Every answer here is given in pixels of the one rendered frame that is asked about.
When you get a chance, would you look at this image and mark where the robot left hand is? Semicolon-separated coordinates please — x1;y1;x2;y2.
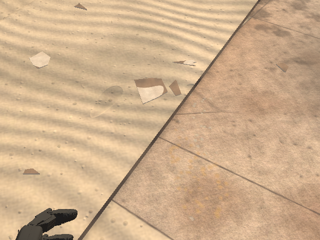
15;208;78;240

